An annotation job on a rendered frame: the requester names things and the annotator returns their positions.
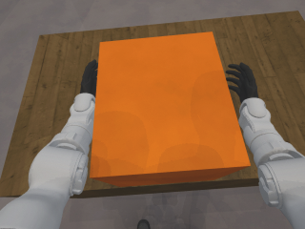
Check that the robot left foot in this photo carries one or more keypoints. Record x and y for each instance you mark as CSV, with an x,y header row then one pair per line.
x,y
143,224

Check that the right robot hand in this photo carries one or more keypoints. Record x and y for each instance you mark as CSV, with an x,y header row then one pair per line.
x,y
247,87

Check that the carton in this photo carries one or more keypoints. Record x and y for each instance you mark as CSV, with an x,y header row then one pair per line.
x,y
163,113

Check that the pedestal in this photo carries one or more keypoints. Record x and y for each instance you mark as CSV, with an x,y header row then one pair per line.
x,y
271,44

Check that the right robot forearm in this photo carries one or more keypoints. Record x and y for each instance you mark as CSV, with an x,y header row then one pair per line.
x,y
260,134

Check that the left robot upper arm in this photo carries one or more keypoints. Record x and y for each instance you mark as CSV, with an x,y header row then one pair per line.
x,y
57,175

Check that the left robot forearm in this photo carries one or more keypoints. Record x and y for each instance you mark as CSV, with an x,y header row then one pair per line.
x,y
78,131

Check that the left robot hand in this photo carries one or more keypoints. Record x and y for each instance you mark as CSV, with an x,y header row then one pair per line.
x,y
89,79

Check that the right robot upper arm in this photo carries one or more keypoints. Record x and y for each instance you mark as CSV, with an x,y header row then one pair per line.
x,y
282,185

